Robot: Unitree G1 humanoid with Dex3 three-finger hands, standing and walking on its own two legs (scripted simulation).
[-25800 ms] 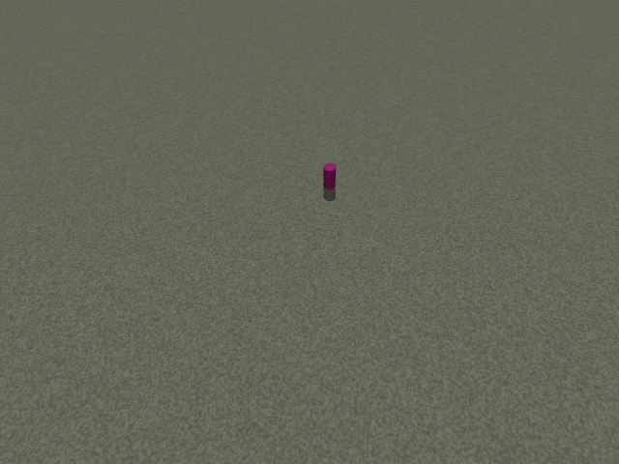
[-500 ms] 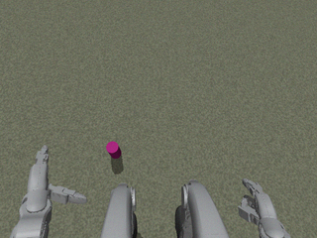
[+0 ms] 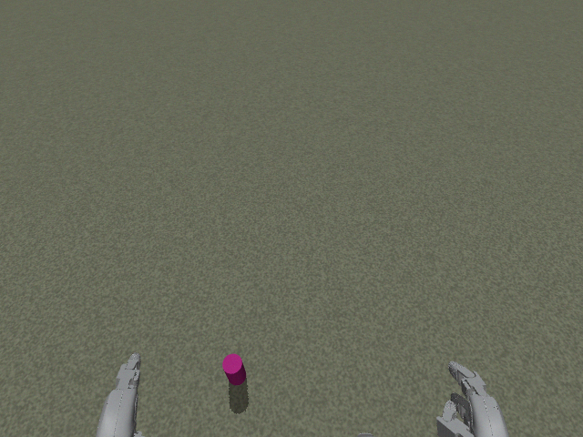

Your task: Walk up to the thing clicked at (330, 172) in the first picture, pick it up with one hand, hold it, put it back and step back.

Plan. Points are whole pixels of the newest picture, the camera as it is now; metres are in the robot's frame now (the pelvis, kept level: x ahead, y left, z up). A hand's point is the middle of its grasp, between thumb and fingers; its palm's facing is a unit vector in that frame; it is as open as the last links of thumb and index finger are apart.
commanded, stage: home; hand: left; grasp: from the side
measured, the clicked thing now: (234, 369) +0.43 +0.19 -0.65
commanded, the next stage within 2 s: stand in 1.58 s
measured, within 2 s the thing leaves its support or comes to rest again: neither
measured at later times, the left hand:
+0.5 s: hand (176, 422) +0.17 +0.17 -0.05, palm faces +0.10 -0.95 -0.29, open 17.5 cm
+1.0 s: hand (178, 426) +0.17 +0.16 -0.05, palm faces +0.11 -0.95 -0.29, open 17.4 cm
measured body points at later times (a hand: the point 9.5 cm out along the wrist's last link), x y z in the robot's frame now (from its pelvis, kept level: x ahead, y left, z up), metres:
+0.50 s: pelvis +0.01 -0.01 +0.01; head +0.03 -0.01 +0.46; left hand +0.16 +0.22 -0.03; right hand +0.16 -0.25 -0.07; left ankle +0.00 +0.11 -0.68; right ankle +0.02 -0.13 -0.68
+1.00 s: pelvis +0.00 -0.02 +0.01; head +0.03 -0.02 +0.46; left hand +0.16 +0.21 -0.03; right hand +0.17 -0.26 -0.06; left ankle +0.00 +0.11 -0.68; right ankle +0.02 -0.13 -0.68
